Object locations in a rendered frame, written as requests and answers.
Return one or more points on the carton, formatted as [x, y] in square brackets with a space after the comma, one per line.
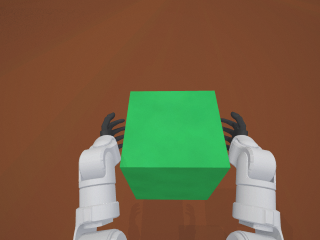
[174, 146]

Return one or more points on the right robot hand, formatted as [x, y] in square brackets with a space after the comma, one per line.
[239, 127]

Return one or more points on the left robot upper arm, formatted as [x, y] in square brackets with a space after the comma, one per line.
[109, 234]

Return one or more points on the robot right forearm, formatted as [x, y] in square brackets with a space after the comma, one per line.
[255, 202]

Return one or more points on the robot left forearm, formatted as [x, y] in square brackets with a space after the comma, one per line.
[97, 194]

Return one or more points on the left robot hand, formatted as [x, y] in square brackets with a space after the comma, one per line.
[106, 128]

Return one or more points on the right robot upper arm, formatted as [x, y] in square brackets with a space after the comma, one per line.
[244, 235]

